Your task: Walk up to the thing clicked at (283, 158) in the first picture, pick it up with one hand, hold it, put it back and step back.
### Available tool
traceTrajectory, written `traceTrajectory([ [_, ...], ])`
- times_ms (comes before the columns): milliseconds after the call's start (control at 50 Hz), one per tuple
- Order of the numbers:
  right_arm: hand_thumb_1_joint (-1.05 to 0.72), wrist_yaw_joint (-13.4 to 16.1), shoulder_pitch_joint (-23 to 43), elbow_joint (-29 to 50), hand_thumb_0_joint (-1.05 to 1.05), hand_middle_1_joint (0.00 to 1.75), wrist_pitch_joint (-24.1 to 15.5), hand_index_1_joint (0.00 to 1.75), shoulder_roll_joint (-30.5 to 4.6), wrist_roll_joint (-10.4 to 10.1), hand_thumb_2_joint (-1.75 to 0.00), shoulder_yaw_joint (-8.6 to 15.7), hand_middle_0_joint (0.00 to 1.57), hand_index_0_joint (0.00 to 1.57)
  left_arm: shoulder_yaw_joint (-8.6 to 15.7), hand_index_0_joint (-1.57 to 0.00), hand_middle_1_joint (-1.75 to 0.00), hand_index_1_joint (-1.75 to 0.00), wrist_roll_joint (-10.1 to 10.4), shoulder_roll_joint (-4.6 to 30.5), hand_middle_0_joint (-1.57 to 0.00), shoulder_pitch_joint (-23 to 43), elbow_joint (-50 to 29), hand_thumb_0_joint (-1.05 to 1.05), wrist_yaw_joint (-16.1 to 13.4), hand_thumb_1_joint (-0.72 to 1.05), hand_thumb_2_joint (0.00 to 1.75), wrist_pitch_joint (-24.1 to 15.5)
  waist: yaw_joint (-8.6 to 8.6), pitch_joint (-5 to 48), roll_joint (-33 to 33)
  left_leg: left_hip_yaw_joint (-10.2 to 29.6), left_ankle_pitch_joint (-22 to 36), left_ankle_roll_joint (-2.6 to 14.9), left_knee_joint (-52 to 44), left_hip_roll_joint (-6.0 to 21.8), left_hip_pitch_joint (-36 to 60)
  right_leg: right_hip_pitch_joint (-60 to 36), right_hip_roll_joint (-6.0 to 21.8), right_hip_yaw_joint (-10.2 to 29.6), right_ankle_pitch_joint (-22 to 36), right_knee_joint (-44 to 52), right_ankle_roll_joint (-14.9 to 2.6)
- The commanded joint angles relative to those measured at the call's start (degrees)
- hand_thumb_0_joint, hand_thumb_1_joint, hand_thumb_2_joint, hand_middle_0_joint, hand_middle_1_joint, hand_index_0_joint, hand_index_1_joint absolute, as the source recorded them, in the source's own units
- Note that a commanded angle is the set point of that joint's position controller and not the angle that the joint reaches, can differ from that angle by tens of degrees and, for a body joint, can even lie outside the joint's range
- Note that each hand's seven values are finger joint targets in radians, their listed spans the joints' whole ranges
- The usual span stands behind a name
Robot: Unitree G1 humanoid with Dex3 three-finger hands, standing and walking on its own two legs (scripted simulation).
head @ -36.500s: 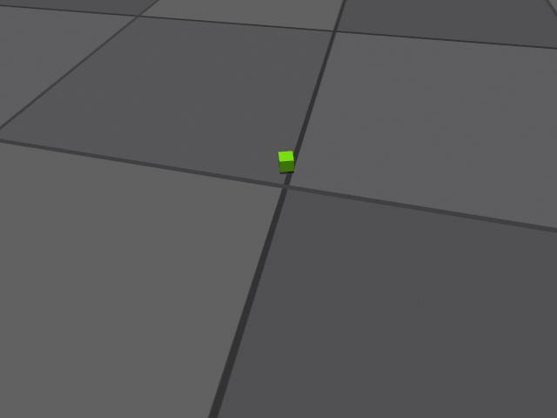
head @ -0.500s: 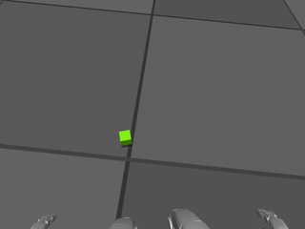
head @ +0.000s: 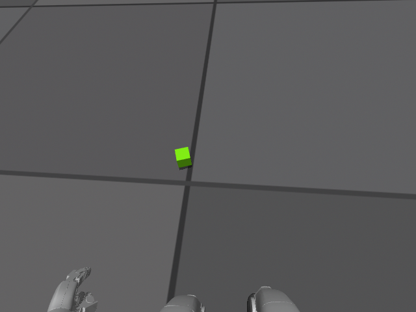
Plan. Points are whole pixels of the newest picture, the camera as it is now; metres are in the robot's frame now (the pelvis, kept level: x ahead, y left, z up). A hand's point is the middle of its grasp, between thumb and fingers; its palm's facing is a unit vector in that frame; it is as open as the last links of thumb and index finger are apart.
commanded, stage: step back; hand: left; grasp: from above
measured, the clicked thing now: (183, 157) +0.86 +0.20 -0.72
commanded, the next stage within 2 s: stand in 1.62 s
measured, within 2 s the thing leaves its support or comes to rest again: neither
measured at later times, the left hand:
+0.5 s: hand out of the picture -0.11 +0.23 -0.14, palm faces -0.04 -0.91 -0.41, open 7.4 cm
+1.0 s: hand out of the picture -0.22 +0.25 -0.14, palm faces +0.03 -0.92 -0.38, open 7.4 cm
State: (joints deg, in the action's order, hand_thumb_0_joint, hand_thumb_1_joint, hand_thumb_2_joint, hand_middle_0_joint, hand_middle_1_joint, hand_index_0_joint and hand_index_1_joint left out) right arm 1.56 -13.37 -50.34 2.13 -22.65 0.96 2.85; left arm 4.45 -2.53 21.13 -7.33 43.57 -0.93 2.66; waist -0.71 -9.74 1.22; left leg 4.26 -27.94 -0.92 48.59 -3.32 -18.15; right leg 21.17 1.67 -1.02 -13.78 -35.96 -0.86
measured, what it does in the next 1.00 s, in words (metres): walks backwards: left foot, then right foot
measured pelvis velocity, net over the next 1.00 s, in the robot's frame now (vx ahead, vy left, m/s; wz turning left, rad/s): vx -0.25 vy -0.03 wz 0.02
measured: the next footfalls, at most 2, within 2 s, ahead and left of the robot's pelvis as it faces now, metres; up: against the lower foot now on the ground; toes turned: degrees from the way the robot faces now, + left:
left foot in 0.04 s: +0.00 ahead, +0.12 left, +0.00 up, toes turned -1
right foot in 0.38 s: -0.13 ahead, -0.15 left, +0.00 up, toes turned +0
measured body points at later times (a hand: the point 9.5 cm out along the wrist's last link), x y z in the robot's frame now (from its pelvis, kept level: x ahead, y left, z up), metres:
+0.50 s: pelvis -0.18 -0.04 +0.00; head -0.14 -0.06 +0.44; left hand -0.10 +0.28 -0.11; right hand -0.05 -0.35 -0.12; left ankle -0.11 +0.11 -0.67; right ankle -0.17 -0.15 -0.73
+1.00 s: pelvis -0.25 -0.03 +0.00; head -0.25 -0.03 +0.45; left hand -0.22 +0.30 -0.12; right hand -0.19 -0.34 -0.12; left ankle -0.27 +0.10 -0.73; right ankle -0.23 -0.14 -0.72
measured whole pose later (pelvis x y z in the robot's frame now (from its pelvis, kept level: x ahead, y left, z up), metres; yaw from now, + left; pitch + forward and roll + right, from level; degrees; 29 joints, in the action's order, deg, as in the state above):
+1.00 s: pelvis -0.25 -0.03 +0.00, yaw +1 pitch -3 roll +1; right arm -1.7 -13.8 -55.4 0.3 -20.4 3.1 3.2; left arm 4.3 -1.7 23.1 -15.5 57.1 1.7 0.4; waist 0.2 -2.5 -1.1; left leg 0.3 -19.7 0.4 33.0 0.4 -11.1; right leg 16.0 0.5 -0.7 -22.4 -36.1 -0.8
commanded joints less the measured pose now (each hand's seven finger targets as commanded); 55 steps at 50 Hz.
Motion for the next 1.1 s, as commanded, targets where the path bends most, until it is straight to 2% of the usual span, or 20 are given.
traceTrajectory([
  [0,-0.9,0.3,-4.0,3.4,0.0,0.3,-2.4,0.3,-8.8,0.5,-0.9,3.1,0.2,0.2,3.3,-0.2,-0.3,-0.3,1.3,13.1,-0.2,-1.4,-4.2,0.0,-0.8,0.9,0.9,0.3,1.28,15.3,-10.2,-5.0,17.4,1.62,-27.6,1.2,3.6,-16.3,9.7,9.9,23.3,-2.6,-7.15],
  [80,-0.9,0.3,2.3,6.1,0.0,0.3,-2.4,0.3,-21.7,1.4,-0.9,5.7,0.2,0.2,3.4,-0.2,-0.3,-0.3,1.6,12.1,-0.2,3.2,-5.5,0.0,-1.3,0.9,0.9,0.6,-1.13,11.0,13.0,29.2,35.7,20.49,-29.8,29.3,-2.2,2.2,-3.9,10.6,-24.7,-31.6,0.1],
  [140,-0.9,0.6,6.7,6.5,0.0,0.3,-2.5,0.3,-13.5,1.9,-0.9,3.4,0.2,0.2,3.4,-0.2,-0.3,-0.3,2.3,11.6,-0.2,-0.4,-2.5,0.0,-0.6,0.9,0.9,0.8,2.47,9.8,5.1,10.0,42.1,14.24,-24.3,17.5,2.8,5.4,-7.1,12.9,-16.7,-37.4,-0.45],
  [280,-0.9,0.1,3.5,6.8,0.0,0.3,-0.7,0.3,-12.9,1.1,-0.9,3.5,0.2,0.2,2.2,-0.2,-0.3,-0.3,1.6,9.9,-0.2,-2.7,-0.8,0.0,-0.5,0.9,0.9,-1.5,-0.27,12.6,10.3,6.2,42.4,14.39,-17.0,16.2,14.6,2.6,-2.7,3.7,-15.7,-7.4,2.37],
  [340,-0.9,-0.5,6.6,6.9,0.0,0.3,0.9,0.3,-13.8,0.0,-0.9,3.4,0.2,0.2,2.4,-0.2,-0.3,-0.3,1.1,9.5,-0.2,-7.8,3.1,0.0,-0.7,0.9,0.9,-2.5,1.66,16.7,10.5,3.1,36.1,10.04,-10.3,13.0,10.5,-9.5,-3.7,-0.9,2.4,16.2,1.1],
  [380,-0.9,-0.7,7.2,8.4,0.0,0.3,0.9,0.3,-9.9,-0.8,-0.9,2.1,0.2,0.2,4.1,-0.2,-0.3,-0.3,-0.1,16.1,-0.2,-8.9,3.8,0.0,-0.7,0.9,0.9,-2.8,2.08,14.9,-3.0,1.9,13.3,4.34,-3.4,4.6,-9.6,-16.6,5.7,16.9,4.6,12.4,-3.34],
  [400,-0.9,0.1,8.5,9.5,0.0,0.3,1.1,0.3,-8.9,-0.6,-0.9,2.5,0.2,0.2,5.5,-0.2,-0.3,-0.3,0.1,22.5,-0.2,-5.2,2.3,0.0,-0.5,0.9,0.9,-2.3,4.08,11.9,-14.5,1.8,-5.9,1.45,10.1,-2.0,-11.5,-3.3,20.7,30.9,2.4,17.6,-13.83],
  [420,-0.9,0.5,8.0,9.0,0.0,0.3,1.6,0.3,-11.7,-0.8,-0.9,4.1,0.2,0.2,5.6,-0.2,-0.3,-0.3,0.2,24.0,-0.2,-0.2,-0.1,0.0,-1.1,0.9,0.9,-2.6,3.56,7.0,-16.2,7.4,-7.4,0.58,20.6,1.6,-6.7,10.3,26.1,38.0,-1.8,21.8,-17.93],
  [500,-0.9,-0.2,3.1,4.7,0.0,0.3,1.0,0.3,-10.2,-0.8,-0.9,2.8,0.2,0.2,3.9,-0.2,-0.3,-0.3,-0.1,14.9,-0.2,3.0,0.5,0.0,-1.2,0.9,0.9,-3.1,-0.13,7.4,-6.9,5.6,1.4,0.7,23.1,-3.2,-9.3,0.1,10.5,12.7,8.6,11.0,-9.77],
  [620,-0.9,-1.2,5.0,4.4,0.0,0.3,-1.1,0.3,-9.9,0.8,-0.9,2.7,0.2,0.2,4.5,-0.2,-0.3,-0.3,-0.9,15.7,-0.2,-5.0,2.6,0.0,-0.6,0.9,0.9,-3.4,5.53,11.5,-14.1,-0.8,-5.1,-0.34,-5.5,2.0,-10.4,-16.2,11.9,18.0,-22.9,14.4,-10.17],
  [680,-0.9,-1.8,-2.7,-0.3,0.0,0.3,-2.0,0.3,-9.9,0.9,-0.9,3.5,0.2,0.2,4.1,-0.2,-0.3,-0.3,-0.1,17.2,-0.2,-2.0,2.8,0.0,0.1,0.9,0.9,-2.3,1.52,11.4,-13.9,-5.4,3.2,2.5,-27.1,1.6,8.6,-4.5,10.8,13.6,-24.1,12.3,-6.97],
  [700,-0.9,-1.7,-3.5,-1.6,0.0,0.3,-2.3,0.3,-10.9,1.6,-0.9,4.4,0.2,0.2,2.8,-0.2,-0.3,-0.3,-0.2,13.7,-0.2,-4.0,2.8,0.0,0.1,0.9,0.9,-2.0,1.26,10.9,-6.9,-1.0,4.8,3.24,-30.1,2.0,15.2,2.5,7.7,10.3,-23.7,5.4,-4.77],
  [740,-0.9,-1.4,0.3,0.7,0.0,0.3,-2.7,0.3,-18.8,2.7,-0.9,5.3,0.2,0.2,1.8,-0.2,-0.3,-0.3,1.3,10.3,-0.2,-1.9,2.8,0.0,0.0,0.9,0.9,-2.6,-0.14,6.4,9.6,32.2,-25.1,11.51,-39.0,22.6,9.2,19.0,-2.1,0.1,-18.2,-13.2,0.73],
  [760,-0.9,-1.8,3.4,1.0,0.0,0.3,-3.0,0.3,-20.1,1.5,-0.9,5.2,0.2,0.2,3.2,-0.2,-0.3,-0.3,0.7,15.5,-0.2,2.0,3.5,0.0,0.1,0.9,0.9,-3.0,-1.2,1.2,8.0,33.6,-30.8,15.48,-41.6,25.3,-5.5,10.3,1.5,6.3,-17.7,-16.0,0.7],
  [820,-0.9,-1.5,8.0,1.2,0.0,0.3,-4.1,0.3,-11.6,2.0,-0.9,2.7,0.2,0.2,2.5,-0.2,-0.3,-0.3,1.7,12.3,-0.2,-2.7,6.2,0.0,1.6,0.9,0.9,-3.6,2.52,1.8,5.3,12.0,-7.3,9.18,-35.2,13.6,-1.3,3.7,-0.3,3.8,-8.2,-12.9,-0.05],
  [960,-0.9,-2.4,5.6,0.3,0.0,0.3,-2.3,0.3,-13.0,1.6,-0.9,4.1,0.2,0.2,2.5,-0.2,-0.3,-0.3,0.7,11.0,-0.2,-7.6,9.6,0.0,1.6,0.9,0.9,-5.2,2.41,5.4,9.1,6.4,-10.0,9.15,-27.3,12.8,-2.1,-11.2,-3.3,-3.1,-6.1,8.6,-0.31],
  [1000,-0.9,-2.2,3.5,0.7,0.0,0.3,-1.9,0.3,-8.0,0.9,-0.9,2.6,0.2,0.2,3.4,-0.2,-0.3,-0.3,0.0,13.1,-0.2,-12.5,11.4,0.0,0.5,0.9,0.9,-6.1,4.4,8.0,-0.4,1.8,-5.9,5.82,-12.6,8.1,-9.7,-23.1,-0.7,5.4,-7.3,14.1,-1.7],
  [1020,-0.9,-2.2,4.1,2.4,0.0,0.3,-2.2,0.3,-4.8,0.4,-0.9,1.5,0.2,0.2,4.4,-0.2,-0.3,-0.3,-0.6,17.2,-0.2,-14.0,11.2,0.0,0.0,0.9,0.9,-6.5,5.24,7.5,-11.6,-2.0,-5.1,2.39,0.8,0.5,-20.4,-24.9,12.5,28.9,-19.5,22.1,-6.48],
  [1040,-0.9,-1.5,5.8,1.9,0.0,0.3,-2.1,0.3,-8.5,1.0,-0.9,2.6,0.2,0.2,4.9,-0.2,-0.3,-0.3,-0.4,20.2,-0.2,-10.5,9.7,0.0,0.0,0.9,0.9,-6.6,5.09,3.8,-7.7,3.0,-5.4,2.14,5.8,2.5,-18.3,-13.7,21.1,37.7,-28.8,25.5,-11.5],
  [1080,-0.9,-1.7,3.6,0.4,0.0,0.3,-2.9,0.3,-11.9,0.6,-0.9,3.7,0.2,0.2,4.3,-0.2,-0.3,-0.3,0.3,18.1,-0.2,-6.1,7.9,0.0,0.1,0.9,0.9,-7.1,2.73,0.2,-3.9,5.5,-2.0,2.09,7.2,5.4,-15.1,-8.7,20.5,33.1,-20.9,23.4,-14.37],
])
